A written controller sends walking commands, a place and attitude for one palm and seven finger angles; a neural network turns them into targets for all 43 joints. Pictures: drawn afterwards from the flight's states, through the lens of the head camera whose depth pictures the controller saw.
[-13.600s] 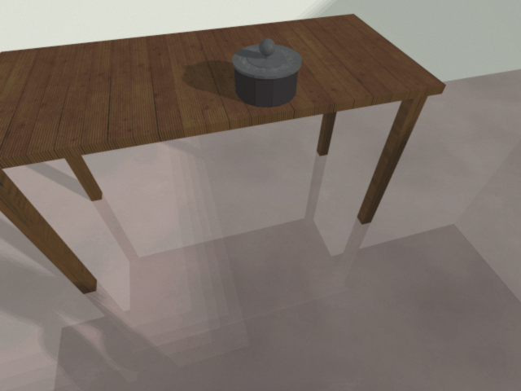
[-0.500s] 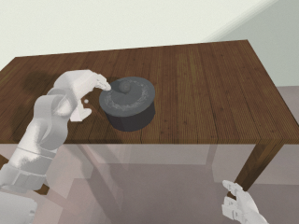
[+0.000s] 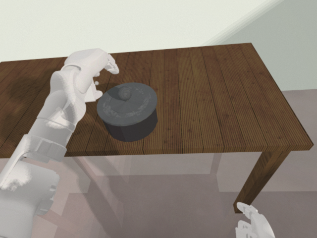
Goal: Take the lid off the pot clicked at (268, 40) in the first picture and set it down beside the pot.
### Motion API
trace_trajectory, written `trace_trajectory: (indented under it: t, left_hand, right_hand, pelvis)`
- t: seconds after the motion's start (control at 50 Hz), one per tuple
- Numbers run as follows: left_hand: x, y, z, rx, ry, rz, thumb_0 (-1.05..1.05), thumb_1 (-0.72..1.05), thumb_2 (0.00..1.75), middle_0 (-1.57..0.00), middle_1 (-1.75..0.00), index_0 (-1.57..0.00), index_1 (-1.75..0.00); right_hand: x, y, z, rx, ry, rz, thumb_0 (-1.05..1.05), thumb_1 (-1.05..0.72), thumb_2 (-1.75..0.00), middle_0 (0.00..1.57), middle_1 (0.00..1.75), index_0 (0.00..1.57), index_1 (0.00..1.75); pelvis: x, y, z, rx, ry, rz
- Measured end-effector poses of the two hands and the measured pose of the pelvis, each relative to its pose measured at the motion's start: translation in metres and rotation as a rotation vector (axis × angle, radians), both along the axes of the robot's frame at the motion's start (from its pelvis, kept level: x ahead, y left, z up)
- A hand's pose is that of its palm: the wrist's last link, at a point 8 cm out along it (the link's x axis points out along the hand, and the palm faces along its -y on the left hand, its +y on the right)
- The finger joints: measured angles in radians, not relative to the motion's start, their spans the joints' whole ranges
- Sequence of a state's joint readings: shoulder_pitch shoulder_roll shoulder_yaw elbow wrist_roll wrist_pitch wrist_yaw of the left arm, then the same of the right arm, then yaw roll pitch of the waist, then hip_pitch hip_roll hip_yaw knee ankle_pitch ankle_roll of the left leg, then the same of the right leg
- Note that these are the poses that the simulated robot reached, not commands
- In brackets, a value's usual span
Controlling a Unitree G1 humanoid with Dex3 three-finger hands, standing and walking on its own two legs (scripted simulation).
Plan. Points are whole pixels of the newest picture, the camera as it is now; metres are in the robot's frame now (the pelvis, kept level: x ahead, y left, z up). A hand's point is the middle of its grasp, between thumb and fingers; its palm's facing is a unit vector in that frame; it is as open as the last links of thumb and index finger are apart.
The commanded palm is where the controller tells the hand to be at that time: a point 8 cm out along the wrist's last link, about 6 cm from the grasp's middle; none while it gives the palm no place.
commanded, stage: move the open hand above the knob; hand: left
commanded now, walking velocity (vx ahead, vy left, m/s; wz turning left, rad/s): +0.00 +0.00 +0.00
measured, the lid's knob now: (124, 93) +0.50 +0.12 +0.10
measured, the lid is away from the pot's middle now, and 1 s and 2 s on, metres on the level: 0.00 0.00 0.00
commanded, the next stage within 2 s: lower the open fingers around the knob in 1.22 s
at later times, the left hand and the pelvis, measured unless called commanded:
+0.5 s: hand (119, 75) +0.48 +0.11 +0.19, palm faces -0.23 -0.05 -0.97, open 10.1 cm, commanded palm +0.46 +0.13 +0.25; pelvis +0.01 +0.01 +0.00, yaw -1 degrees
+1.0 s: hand (114, 79) +0.47 +0.13 +0.18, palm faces -0.23 -0.03 -0.97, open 10.1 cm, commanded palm +0.45 +0.14 +0.25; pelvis +0.02 +0.01 +0.00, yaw +0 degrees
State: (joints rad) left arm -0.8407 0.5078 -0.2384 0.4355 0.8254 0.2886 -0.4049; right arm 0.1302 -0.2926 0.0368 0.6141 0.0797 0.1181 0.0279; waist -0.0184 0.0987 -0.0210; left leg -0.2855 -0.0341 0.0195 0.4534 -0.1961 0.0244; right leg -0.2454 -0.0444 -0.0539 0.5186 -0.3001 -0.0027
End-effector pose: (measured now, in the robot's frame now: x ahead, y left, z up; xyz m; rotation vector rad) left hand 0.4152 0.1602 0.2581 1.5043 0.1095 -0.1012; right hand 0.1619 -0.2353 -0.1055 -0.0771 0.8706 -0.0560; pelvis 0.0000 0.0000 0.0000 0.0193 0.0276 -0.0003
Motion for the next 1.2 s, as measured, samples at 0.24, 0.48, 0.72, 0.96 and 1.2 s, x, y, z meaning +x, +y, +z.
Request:
trace_trajectory:
  t: [0.24, 0.48, 0.72, 0.96, 1.2]
  left_hand:
    - [0.027, -0.028, -0.005, 0.010, 0.039, -0.064, 0.00, -0.34, 1.55, -0.87, -0.09, -0.87, -0.08]
    - [0.051, -0.045, -0.017, 0.003, 0.108, -0.071, 0.00, -0.34, 1.55, -0.86, -0.09, -0.86, -0.08]
    - [0.056, -0.034, -0.025, 0.011, 0.105, -0.021, 0.00, -0.34, 1.55, -0.86, -0.09, -0.86, -0.08]
    - [0.050, -0.026, -0.017, 0.023, 0.088, 0.014, 0.00, -0.34, 1.55, -0.86, -0.09, -0.86, -0.08]
    - [0.048, -0.031, -0.007, 0.018, 0.060, -0.014, 0.00, -0.34, 1.55, -0.86, -0.09, -0.86, -0.08]
  right_hand:
    - [-0.026, -0.003, -0.008, -0.033, 0.068, -0.054, 0.01, -0.91, -0.90, 0.20, 0.30, 0.20, 0.30]
    - [-0.050, -0.007, -0.016, -0.043, 0.146, -0.100, 0.01, -0.91, -0.90, 0.20, 0.30, 0.20, 0.30]
    - [-0.043, -0.005, -0.015, -0.020, 0.146, -0.093, 0.01, -0.91, -0.90, 0.20, 0.30, 0.20, 0.30]
    - [-0.008, -0.002, -0.005, -0.023, 0.075, -0.045, 0.01, -0.91, -0.90, 0.20, 0.30, 0.20, 0.30]
    - [-0.008, 0.002, -0.004, -0.024, 0.068, -0.041, 0.01, -0.91, -0.90, 0.20, 0.30, 0.20, 0.30]
  pelvis:
    - [0.004, 0.006, 0.000, -0.002, 0.010, -0.003]
    - [0.012, 0.011, 0.001, -0.003, 0.037, -0.012]
    - [0.018, 0.010, 0.002, -0.001, 0.051, -0.017]
    - [0.017, 0.007, 0.002, -0.002, 0.052, 0.000]
    - [0.014, 0.007, 0.002, -0.002, 0.045, 0.001]
